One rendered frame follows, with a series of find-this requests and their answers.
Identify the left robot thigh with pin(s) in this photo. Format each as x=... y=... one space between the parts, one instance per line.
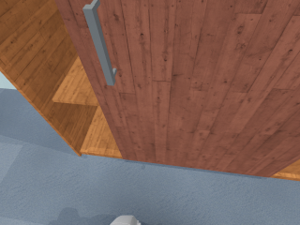
x=126 y=220

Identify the handle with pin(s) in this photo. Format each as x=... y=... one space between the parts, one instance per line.
x=91 y=16

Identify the wardrobe door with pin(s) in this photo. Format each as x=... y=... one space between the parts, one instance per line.
x=293 y=168
x=203 y=84

